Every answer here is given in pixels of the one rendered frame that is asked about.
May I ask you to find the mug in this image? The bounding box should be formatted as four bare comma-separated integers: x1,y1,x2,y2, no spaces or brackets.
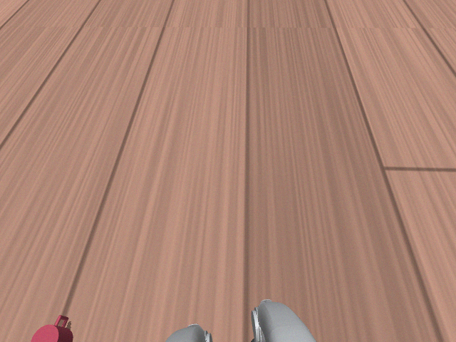
31,315,73,342

